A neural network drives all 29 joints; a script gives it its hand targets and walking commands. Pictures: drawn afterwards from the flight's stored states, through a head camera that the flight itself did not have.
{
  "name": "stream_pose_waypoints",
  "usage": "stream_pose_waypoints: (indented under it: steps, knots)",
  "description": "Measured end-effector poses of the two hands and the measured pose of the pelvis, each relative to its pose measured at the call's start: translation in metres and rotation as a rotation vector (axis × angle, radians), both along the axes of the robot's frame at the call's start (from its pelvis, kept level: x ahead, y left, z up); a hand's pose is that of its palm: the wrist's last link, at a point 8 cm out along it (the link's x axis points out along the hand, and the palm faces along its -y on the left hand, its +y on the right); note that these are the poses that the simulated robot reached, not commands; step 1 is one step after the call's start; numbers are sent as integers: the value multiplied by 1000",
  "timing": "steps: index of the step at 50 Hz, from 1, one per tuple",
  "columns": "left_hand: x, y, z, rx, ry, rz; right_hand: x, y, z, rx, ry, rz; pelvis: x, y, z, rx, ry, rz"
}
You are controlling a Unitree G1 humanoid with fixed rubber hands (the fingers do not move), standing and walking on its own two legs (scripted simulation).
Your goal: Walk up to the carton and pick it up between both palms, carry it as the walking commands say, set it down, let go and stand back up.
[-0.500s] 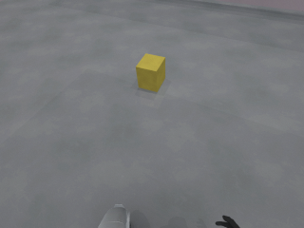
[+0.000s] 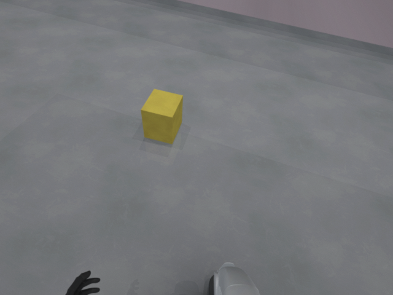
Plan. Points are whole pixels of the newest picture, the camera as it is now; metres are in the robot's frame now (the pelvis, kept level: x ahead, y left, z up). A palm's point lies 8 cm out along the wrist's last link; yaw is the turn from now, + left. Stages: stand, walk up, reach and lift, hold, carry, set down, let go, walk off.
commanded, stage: walk up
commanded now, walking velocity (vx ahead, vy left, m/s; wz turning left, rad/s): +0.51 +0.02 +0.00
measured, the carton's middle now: (163, 116) +1.26 +0.05 -0.66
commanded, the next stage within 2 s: none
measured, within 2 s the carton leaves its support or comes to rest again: neither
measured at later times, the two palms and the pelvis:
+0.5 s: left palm out of the picture +0.16 +0.21 -0.10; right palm (278, 207) +0.34 -0.28 -0.14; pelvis +0.24 -0.04 +0.01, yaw -1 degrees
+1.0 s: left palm (87, 138) +0.61 +0.29 -0.13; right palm (248, 182) +0.41 -0.20 -0.12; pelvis +0.49 +0.04 +0.00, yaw +0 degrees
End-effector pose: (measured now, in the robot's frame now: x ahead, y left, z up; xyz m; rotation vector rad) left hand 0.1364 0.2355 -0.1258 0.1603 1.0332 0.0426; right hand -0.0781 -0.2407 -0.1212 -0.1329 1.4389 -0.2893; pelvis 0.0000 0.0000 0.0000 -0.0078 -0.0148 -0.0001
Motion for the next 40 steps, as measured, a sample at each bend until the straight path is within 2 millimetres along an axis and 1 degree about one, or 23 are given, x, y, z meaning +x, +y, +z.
stream_pose_waypoints:
  steps: [3,5,7,8,9,10,11,14,17,20,22,24,26,28,32,34,35,36,37,38,40]
  knots:
    - [55,-23,5,-6,-46,-37,14,-3,-7,27,40,-39,33,-11,-4,6,9,-1]
    - [91,-38,6,5,-82,-52,30,-8,-17,49,65,-51,58,-21,-10,14,18,1]
    - [124,-48,4,28,-121,-50,51,-17,-30,69,90,-50,85,-34,-20,26,28,8]
    - [136,-51,1,44,-137,-36,64,-23,-38,77,102,-38,97,-40,-26,28,33,9]
    - [140,-52,0,59,-134,-19,81,-30,-43,81,102,-24,107,-45,-28,22,35,9]
    - [137,-50,0,75,-111,2,102,-37,-45,80,83,-16,115,-48,-27,25,36,7]
    - [129,-46,0,92,-72,24,125,-43,-44,77,50,-5,124,-50,-23,33,36,6]
    - [93,-34,6,140,72,94,200,-58,-38,78,-63,54,149,-54,-9,54,28,5]
    - [57,-30,13,156,203,155,268,-62,-30,89,-151,109,174,-55,0,71,21,-7]
    - [31,-31,18,155,306,203,326,-58,-24,103,-210,150,199,-52,5,78,18,-16]
    - [22,-31,21,150,354,231,361,-51,-20,112,-243,173,215,-47,7,77,16,-17]
    - [19,-30,22,145,391,254,396,-41,-17,122,-276,198,232,-41,8,76,17,-17]
    - [22,-27,22,137,418,274,432,-28,-14,131,-310,226,250,-34,7,72,18,-14]
    - [30,-22,20,127,439,291,469,-13,-11,139,-344,254,269,-24,6,66,19,-12]
    - [59,-1,8,103,475,316,547,22,-6,134,-412,311,312,0,-3,45,31,-9]
    - [80,13,-6,88,492,312,582,38,-6,110,-449,328,337,14,-12,30,37,-10]
    - [92,21,-16,78,501,301,597,42,-9,87,-471,322,351,23,-20,14,38,-16]
    - [107,29,-25,70,506,282,605,44,-12,63,-481,304,362,29,-26,15,36,-15]
    - [128,36,-31,65,496,259,606,46,-14,45,-471,287,370,34,-28,23,28,-15]
    - [154,42,-33,62,465,235,600,45,-14,31,-441,270,379,38,-26,24,21,-13]
    - [218,53,-31,62,361,187,578,40,-14,12,-352,226,397,43,-19,18,14,-10]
